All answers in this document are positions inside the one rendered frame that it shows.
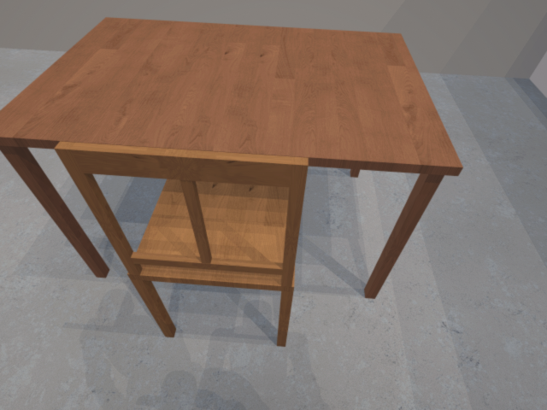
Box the chair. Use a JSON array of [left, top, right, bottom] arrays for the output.
[[54, 141, 309, 347]]

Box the table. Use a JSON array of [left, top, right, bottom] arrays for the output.
[[0, 17, 463, 299]]

